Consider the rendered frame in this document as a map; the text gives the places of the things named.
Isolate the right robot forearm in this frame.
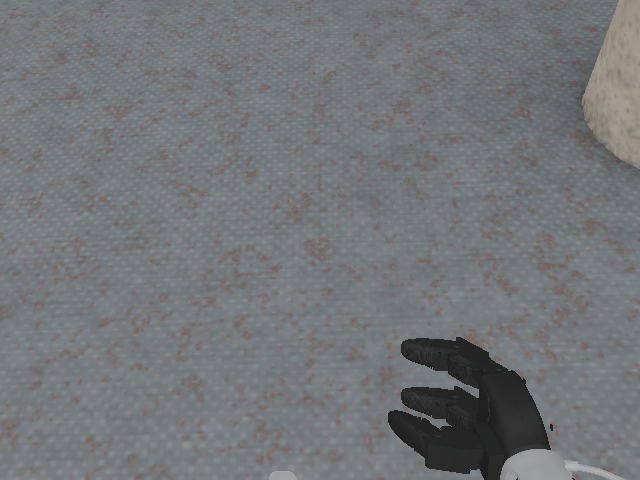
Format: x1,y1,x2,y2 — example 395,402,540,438
500,449,575,480

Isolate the right robot hand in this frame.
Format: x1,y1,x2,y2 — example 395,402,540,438
388,337,553,480

